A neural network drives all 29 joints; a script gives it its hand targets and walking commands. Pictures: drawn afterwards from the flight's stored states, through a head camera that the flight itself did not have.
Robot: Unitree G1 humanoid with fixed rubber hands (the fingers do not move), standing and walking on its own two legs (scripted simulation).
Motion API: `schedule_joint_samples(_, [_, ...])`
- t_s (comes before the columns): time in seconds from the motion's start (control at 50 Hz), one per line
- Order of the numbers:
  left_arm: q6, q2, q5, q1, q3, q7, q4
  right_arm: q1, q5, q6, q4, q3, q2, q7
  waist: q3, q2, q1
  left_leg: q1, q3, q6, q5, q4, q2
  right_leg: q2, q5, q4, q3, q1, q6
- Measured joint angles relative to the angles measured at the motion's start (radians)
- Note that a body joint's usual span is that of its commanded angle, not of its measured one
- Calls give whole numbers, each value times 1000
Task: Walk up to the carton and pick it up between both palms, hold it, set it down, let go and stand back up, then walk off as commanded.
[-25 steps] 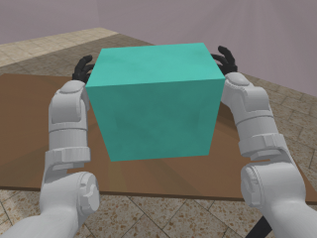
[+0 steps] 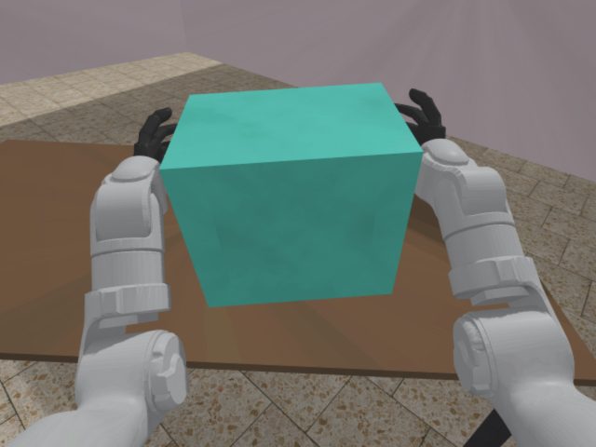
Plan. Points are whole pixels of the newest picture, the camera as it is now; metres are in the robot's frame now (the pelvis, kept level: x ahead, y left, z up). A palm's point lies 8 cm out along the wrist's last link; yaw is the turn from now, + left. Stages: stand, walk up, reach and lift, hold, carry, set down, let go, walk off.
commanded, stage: hold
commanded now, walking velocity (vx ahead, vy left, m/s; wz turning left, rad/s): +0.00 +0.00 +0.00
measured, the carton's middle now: (293, 196) +0.37 +0.00 +0.21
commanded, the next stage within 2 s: none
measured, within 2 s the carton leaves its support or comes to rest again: neither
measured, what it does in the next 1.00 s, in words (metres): stands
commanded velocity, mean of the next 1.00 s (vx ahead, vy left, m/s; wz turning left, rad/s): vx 0.00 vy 0.00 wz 0.00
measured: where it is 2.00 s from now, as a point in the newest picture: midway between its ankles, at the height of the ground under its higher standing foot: outside the picture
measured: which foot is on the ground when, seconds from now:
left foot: down 0.00-1.00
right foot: down 0.00-1.00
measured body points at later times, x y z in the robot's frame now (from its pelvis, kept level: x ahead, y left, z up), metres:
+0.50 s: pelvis +0.00 +0.00 +0.00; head -0.08 +0.01 +0.44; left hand +0.38 +0.17 +0.26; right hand +0.38 -0.17 +0.28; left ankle +0.00 +0.13 -0.75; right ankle +0.02 -0.12 -0.75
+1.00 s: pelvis +0.00 +0.00 +0.00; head -0.07 +0.01 +0.44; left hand +0.38 +0.17 +0.26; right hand +0.39 -0.17 +0.28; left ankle +0.00 +0.13 -0.75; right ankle +0.02 -0.12 -0.75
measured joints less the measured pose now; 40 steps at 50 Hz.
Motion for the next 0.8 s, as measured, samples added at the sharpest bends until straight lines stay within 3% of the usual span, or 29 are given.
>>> schedule_joint_samples(0.26, [11, -6, 16, 6, 1, -11, -23, 22, -2, 4, -26, 4, 0, 3, 9, -1, -11, 8, -5, 0, 5, -4, -2, -1, 2, -4, -2, 10, 0])
schedule_joint_samples(0.8, [-3, 11, 5, -22, 1, -7, 36, -11, -11, -4, 31, -11, 6, 6, -9, -1, -12, -4, -10, -3, 6, -1, -1, 2, -2, 4, -2, -1, -4])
